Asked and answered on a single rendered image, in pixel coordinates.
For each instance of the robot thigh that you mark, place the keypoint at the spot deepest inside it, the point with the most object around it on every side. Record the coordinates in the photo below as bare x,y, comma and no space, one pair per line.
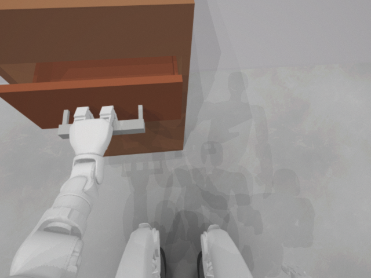
219,249
142,247

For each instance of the robot left forearm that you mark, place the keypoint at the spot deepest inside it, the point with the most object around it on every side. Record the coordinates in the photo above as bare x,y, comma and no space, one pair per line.
71,209

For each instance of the right robot thigh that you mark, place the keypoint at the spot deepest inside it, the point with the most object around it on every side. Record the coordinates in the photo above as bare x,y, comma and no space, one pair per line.
219,249

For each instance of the left robot thigh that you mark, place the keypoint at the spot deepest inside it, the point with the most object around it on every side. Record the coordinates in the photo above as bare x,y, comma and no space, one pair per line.
142,247

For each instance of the robot left upper arm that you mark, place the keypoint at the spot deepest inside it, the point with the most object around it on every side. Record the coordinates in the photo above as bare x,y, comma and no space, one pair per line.
50,255

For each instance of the robot right hand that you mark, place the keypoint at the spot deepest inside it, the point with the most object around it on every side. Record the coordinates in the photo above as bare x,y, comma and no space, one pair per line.
293,271

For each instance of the robot left hand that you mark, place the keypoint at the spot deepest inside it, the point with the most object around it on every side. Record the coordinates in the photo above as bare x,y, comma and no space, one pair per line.
90,135

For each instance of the cabinet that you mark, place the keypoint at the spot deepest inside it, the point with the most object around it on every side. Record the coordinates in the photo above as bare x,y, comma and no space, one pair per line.
39,31

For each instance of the handle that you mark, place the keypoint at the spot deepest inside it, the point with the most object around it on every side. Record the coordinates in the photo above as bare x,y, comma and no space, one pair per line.
132,126

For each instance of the drawer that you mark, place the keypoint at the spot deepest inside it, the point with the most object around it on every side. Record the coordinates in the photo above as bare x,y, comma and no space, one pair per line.
125,83

